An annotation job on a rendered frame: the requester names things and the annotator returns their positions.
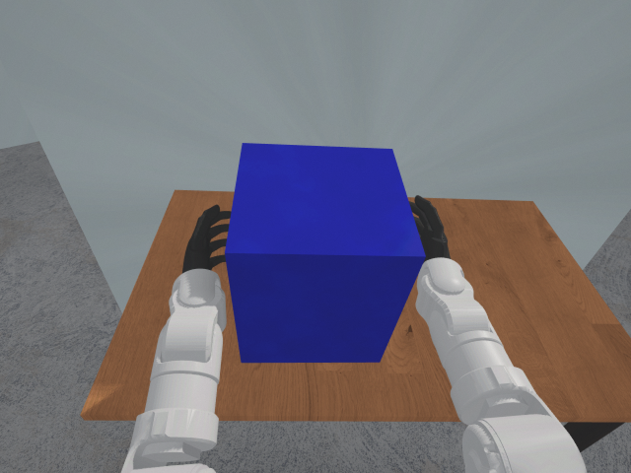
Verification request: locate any right robot upper arm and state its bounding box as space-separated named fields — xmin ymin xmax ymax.
xmin=462 ymin=414 xmax=585 ymax=473

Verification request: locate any robot left hand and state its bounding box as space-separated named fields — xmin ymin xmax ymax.
xmin=182 ymin=205 xmax=231 ymax=273

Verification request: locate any carton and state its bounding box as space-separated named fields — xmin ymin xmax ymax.
xmin=225 ymin=143 xmax=426 ymax=363

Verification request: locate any table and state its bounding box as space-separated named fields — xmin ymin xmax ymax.
xmin=80 ymin=190 xmax=631 ymax=452

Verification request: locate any robot right forearm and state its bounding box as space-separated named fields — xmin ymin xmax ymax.
xmin=416 ymin=257 xmax=587 ymax=473

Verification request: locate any robot left forearm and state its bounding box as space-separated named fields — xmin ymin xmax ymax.
xmin=121 ymin=269 xmax=227 ymax=473

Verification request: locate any robot right hand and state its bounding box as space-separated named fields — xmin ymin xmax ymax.
xmin=409 ymin=195 xmax=451 ymax=263

